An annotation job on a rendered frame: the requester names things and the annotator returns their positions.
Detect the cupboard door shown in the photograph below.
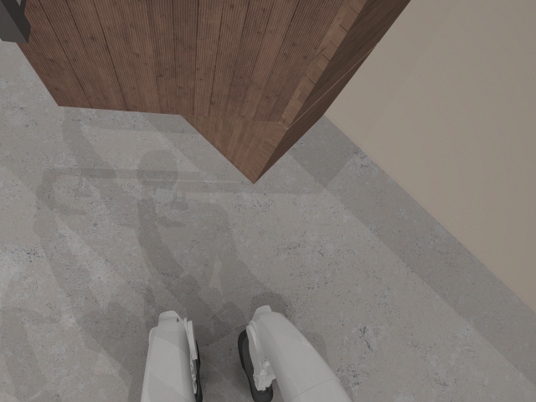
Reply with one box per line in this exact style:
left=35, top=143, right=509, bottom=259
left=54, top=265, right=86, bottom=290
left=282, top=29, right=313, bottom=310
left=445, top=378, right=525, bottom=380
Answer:
left=17, top=0, right=344, bottom=122

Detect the robot right thigh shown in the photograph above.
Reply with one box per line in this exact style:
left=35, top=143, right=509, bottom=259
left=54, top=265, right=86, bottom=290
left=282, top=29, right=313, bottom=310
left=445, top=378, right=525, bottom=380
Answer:
left=246, top=312, right=353, bottom=402

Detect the handle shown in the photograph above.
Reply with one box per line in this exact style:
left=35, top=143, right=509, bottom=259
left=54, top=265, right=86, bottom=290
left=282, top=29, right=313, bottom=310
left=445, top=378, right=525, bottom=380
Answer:
left=0, top=0, right=31, bottom=44

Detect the robot right shin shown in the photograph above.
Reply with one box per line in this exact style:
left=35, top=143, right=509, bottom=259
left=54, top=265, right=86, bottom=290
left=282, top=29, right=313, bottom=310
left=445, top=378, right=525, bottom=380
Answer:
left=249, top=305, right=285, bottom=391

